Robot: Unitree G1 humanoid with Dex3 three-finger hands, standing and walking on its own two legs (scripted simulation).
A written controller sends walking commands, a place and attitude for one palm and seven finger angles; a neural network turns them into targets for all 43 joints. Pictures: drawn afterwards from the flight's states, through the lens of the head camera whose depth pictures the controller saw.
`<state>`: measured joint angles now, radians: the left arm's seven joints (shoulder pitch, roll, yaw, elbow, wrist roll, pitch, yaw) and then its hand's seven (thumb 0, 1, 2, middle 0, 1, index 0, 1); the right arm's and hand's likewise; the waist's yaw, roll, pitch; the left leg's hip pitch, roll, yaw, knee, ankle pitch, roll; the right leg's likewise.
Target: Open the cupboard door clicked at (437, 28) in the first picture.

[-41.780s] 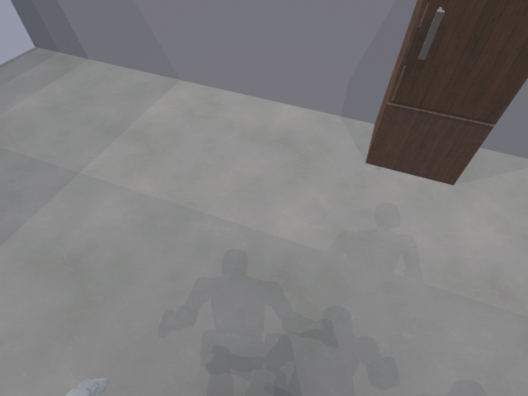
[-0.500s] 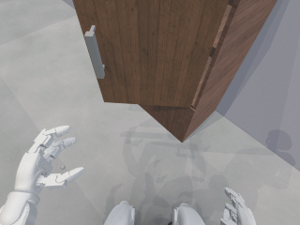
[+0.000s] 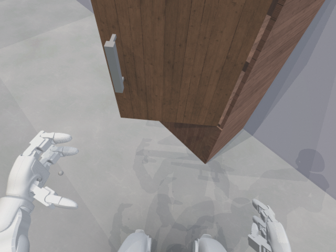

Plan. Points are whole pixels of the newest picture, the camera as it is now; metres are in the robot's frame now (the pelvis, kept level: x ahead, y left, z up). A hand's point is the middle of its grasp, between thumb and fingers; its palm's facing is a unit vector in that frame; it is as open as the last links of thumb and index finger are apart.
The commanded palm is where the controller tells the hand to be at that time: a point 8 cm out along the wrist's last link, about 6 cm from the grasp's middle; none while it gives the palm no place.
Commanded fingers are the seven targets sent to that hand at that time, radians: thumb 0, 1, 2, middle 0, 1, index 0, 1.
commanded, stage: raise the hand with hooked fingers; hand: left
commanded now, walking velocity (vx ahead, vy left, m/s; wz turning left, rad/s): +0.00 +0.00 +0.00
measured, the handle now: (116, 65) +0.61 +0.21 +0.04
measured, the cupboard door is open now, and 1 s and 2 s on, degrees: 43 43 43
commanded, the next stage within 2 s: move the hooked fingers beside the handle in 0.76 s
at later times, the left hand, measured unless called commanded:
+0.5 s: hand (59, 156) +0.29 +0.26 +0.06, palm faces -0.01 -1.00 -0.03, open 14.0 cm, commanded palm +0.27 +0.31 +0.06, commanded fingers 0.00 -0.50 0.30 -0.30 -1.20 -0.30 -1.20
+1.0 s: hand (61, 153) +0.30 +0.26 +0.06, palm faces +0.02 -1.00 -0.04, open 14.0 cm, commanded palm +0.29 +0.31 +0.06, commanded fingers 0.00 -0.50 0.30 -0.30 -1.20 -0.30 -1.20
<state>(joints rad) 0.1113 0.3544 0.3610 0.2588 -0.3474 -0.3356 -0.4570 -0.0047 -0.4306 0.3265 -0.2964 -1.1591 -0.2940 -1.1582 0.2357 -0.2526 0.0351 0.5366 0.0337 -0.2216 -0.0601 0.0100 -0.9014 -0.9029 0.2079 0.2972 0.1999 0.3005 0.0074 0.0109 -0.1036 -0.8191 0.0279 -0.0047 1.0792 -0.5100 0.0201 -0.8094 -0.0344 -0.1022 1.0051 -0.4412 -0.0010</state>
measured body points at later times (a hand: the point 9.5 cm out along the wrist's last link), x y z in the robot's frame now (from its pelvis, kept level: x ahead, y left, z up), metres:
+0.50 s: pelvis +0.00 -0.01 +0.01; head +0.08 +0.01 +0.45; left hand +0.29 +0.31 +0.06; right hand +0.14 -0.27 -0.07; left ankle +0.01 +0.10 -0.67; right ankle +0.03 -0.13 -0.67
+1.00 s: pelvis +0.00 -0.02 +0.00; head +0.07 -0.01 +0.45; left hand +0.29 +0.31 +0.06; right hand +0.15 -0.27 -0.08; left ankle +0.01 +0.10 -0.67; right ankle +0.03 -0.13 -0.67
